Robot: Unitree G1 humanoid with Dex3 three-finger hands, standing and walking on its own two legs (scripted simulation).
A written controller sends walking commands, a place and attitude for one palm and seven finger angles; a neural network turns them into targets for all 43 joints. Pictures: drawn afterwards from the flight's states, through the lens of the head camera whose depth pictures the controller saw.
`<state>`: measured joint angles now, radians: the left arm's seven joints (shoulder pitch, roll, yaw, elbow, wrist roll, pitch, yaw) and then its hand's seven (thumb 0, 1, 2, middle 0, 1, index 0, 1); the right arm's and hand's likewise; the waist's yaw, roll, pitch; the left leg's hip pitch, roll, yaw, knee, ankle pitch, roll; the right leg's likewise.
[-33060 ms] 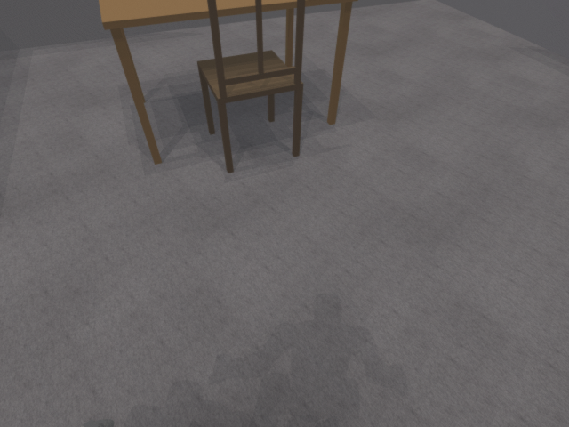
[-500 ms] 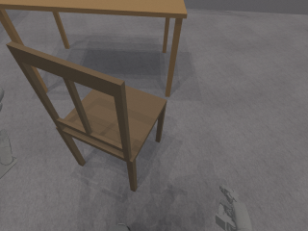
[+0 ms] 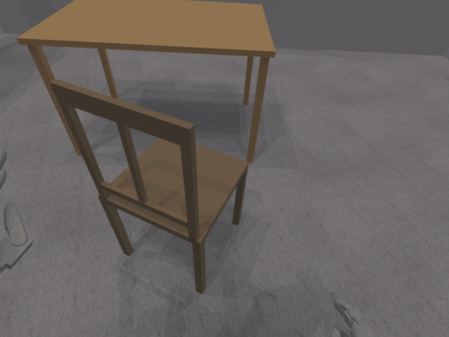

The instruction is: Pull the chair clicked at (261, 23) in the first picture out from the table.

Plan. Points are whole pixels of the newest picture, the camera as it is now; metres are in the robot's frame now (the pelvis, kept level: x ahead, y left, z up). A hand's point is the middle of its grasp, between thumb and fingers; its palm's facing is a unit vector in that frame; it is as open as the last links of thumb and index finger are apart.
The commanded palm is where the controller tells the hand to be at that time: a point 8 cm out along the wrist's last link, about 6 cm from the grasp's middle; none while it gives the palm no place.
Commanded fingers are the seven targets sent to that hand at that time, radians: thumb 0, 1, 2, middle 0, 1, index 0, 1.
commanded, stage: stop stepping back and stand still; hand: left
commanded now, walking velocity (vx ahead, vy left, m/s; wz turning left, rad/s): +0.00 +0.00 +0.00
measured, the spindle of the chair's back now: (134, 166) +0.57 +0.29 -0.08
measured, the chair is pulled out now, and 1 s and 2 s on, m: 0.56 0.56 0.56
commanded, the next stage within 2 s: let the arm hang, fingers relaxed in 0.10 s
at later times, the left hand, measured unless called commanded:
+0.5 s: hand out of the picture +0.06 +0.18 -0.17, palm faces +0.06 -0.99 -0.16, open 7.0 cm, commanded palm none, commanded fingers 0.00 0.90 0.90 -0.20 -0.30 -0.20 -0.30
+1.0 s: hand out of the picture -0.01 +0.16 -0.17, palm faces +0.05 -0.98 -0.19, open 7.4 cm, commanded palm none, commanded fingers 0.00 0.90 0.90 -0.20 -0.30 -0.20 -0.30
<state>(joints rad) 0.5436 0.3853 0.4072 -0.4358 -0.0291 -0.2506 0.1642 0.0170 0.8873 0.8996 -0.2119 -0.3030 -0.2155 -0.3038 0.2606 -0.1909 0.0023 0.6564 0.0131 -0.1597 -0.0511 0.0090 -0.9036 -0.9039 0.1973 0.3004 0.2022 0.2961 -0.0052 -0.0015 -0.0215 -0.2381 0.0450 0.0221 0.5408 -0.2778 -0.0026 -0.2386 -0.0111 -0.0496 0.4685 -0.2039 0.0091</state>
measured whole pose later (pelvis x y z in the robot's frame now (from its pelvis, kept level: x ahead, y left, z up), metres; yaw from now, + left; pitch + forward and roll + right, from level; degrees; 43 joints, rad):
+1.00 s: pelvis +0.00 +0.00 +0.00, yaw +1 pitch -1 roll +0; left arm 0.33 0.13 -0.01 1.08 0.01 0.02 0.03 0.01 0.91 0.90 -0.20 -0.30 -0.20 -0.30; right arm 0.36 -0.11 0.00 1.08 -0.02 0.01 -0.02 0.00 -0.91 -0.90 0.20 0.30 0.20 0.30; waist 0.00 0.02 0.02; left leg -0.21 0.02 0.02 0.48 -0.25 0.00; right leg -0.24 -0.04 -0.05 0.48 -0.22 0.01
